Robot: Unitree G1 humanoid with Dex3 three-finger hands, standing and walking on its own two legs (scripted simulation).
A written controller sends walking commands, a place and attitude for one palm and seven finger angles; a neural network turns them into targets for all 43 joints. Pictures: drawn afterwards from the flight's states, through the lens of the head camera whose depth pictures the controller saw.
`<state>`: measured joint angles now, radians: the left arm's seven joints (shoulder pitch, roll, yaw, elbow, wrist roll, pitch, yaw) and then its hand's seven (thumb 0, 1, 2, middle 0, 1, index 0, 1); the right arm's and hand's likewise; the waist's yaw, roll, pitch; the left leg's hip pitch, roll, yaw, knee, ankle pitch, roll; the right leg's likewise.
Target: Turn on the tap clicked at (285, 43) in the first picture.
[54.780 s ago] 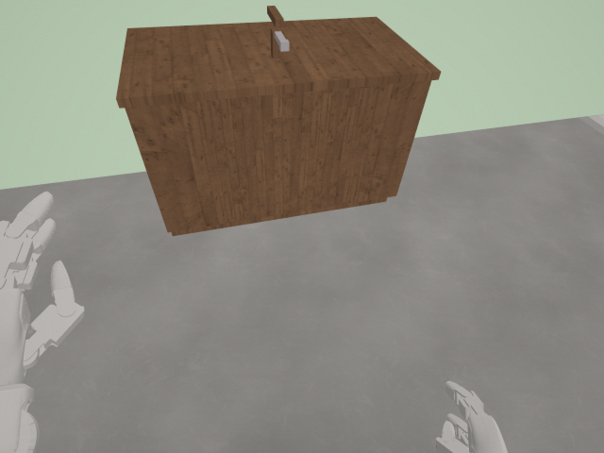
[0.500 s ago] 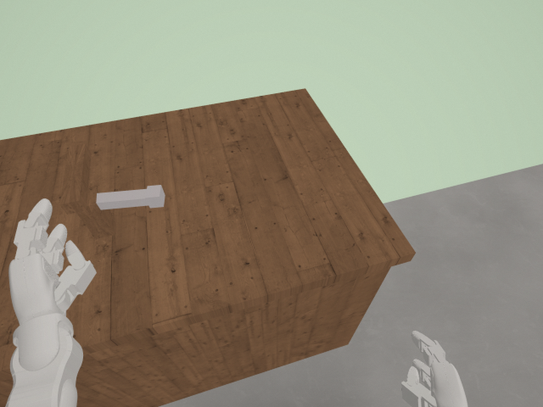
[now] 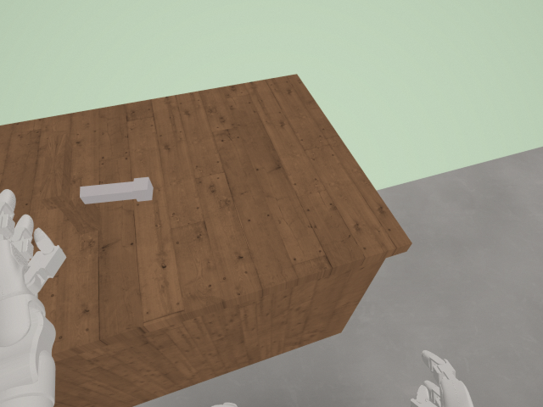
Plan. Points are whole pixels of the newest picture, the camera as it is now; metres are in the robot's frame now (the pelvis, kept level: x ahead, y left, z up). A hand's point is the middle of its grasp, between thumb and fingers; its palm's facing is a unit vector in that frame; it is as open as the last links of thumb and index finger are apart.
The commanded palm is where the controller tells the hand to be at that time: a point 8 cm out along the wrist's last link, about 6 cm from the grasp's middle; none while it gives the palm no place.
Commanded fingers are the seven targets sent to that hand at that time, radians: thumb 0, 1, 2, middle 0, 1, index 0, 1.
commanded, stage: reach beside the lever's end, fingers flat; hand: left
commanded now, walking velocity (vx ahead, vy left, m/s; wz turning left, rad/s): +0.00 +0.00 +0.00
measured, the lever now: (143, 189) +0.43 +0.26 +0.05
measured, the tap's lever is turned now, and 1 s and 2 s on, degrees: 80 80 80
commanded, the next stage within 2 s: push the lever round in 0.82 s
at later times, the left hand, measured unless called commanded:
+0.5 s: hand (54, 242) +0.31 +0.35 +0.05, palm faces +0.56 -0.82 -0.11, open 7.8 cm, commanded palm +0.26 +0.38 +0.04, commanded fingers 0.00 0.90 0.90 -0.15 -0.15 -0.15 -0.15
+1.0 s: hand (65, 239) +0.33 +0.35 +0.04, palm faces +0.55 -0.83 -0.10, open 7.8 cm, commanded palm +0.28 +0.38 +0.04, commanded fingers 0.00 0.90 0.90 -0.15 -0.15 -0.15 -0.15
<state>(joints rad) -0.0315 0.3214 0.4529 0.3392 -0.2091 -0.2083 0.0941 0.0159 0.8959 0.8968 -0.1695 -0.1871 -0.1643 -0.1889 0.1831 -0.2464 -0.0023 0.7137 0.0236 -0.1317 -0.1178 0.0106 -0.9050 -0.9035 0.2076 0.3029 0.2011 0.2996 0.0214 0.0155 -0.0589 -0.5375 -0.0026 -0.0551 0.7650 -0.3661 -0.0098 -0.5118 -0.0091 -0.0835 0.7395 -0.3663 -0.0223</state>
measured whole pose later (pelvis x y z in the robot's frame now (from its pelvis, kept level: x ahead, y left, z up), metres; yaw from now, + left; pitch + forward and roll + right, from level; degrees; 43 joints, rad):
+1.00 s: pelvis -0.01 +0.01 -0.01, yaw -1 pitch +13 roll -2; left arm -0.19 0.39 0.51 0.56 -0.18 -0.27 0.05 0.02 0.90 0.90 -0.16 -0.15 -0.15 -0.15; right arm 0.22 -0.24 0.01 0.68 0.01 -0.07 -0.10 0.01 -0.90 -0.90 0.21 0.30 0.20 0.30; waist -0.01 0.01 -0.10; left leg -0.70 0.00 -0.05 0.88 -0.40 0.01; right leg -0.66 -0.01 -0.08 0.82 -0.38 -0.01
